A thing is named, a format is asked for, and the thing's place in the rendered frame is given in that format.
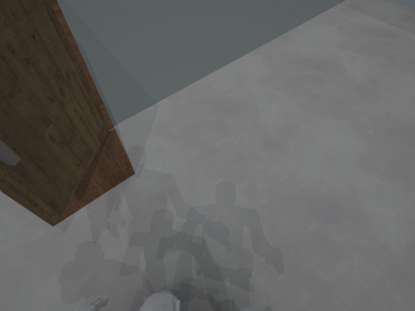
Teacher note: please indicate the left robot hand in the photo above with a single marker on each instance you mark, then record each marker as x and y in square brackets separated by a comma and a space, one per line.
[94, 303]

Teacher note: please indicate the robot left thigh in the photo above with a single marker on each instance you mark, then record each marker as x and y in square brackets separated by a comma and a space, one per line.
[162, 301]

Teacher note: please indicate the cupboard door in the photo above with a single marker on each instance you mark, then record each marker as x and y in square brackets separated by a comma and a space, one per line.
[49, 115]

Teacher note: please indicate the handle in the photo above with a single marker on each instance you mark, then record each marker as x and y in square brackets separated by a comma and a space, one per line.
[7, 155]

